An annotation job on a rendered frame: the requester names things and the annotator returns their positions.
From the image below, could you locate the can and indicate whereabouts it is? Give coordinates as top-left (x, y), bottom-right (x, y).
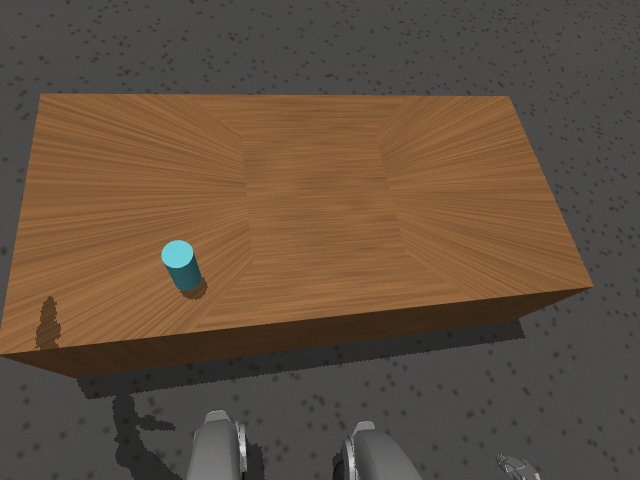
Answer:
top-left (161, 240), bottom-right (201, 291)

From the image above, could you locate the right robot hand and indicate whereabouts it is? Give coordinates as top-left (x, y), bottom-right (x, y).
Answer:
top-left (495, 453), bottom-right (540, 480)

